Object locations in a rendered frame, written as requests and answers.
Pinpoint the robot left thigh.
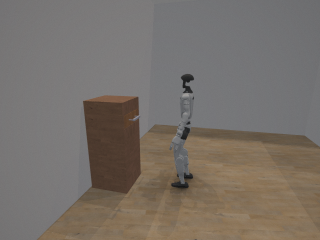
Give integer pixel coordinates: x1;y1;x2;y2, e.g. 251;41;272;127
173;128;189;162

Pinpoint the drawer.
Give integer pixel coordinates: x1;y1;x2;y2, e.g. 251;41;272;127
124;108;138;128

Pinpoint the left robot upper arm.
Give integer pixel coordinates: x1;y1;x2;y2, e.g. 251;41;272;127
182;93;190;118

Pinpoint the cabinet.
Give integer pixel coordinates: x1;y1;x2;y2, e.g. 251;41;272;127
83;95;141;194

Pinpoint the robot right shin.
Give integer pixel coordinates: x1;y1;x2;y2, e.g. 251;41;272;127
179;153;189;175

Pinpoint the left robot forearm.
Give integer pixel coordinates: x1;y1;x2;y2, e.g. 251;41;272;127
176;112;189;137

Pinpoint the handle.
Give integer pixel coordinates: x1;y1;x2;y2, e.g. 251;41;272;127
129;115;141;121

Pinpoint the robot left hand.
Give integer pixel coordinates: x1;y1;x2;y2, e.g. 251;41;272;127
169;135;181;153

